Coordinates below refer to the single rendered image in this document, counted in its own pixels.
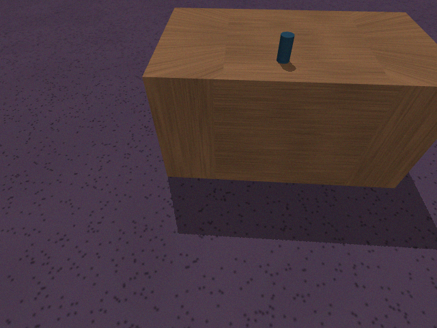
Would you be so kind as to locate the can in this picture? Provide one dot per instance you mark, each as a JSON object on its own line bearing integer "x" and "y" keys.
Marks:
{"x": 285, "y": 47}

